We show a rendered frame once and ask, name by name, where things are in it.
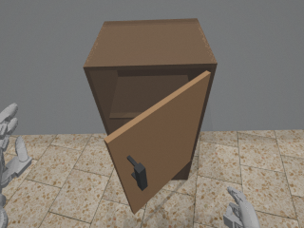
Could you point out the robot right hand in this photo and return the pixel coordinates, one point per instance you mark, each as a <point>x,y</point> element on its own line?
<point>244,212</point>

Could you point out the handle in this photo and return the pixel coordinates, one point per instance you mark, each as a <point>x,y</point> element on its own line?
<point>139,173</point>

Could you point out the cupboard door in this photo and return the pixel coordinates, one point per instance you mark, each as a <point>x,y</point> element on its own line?
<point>161,139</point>

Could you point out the robot left hand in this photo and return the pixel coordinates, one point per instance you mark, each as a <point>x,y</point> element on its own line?
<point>18,164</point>

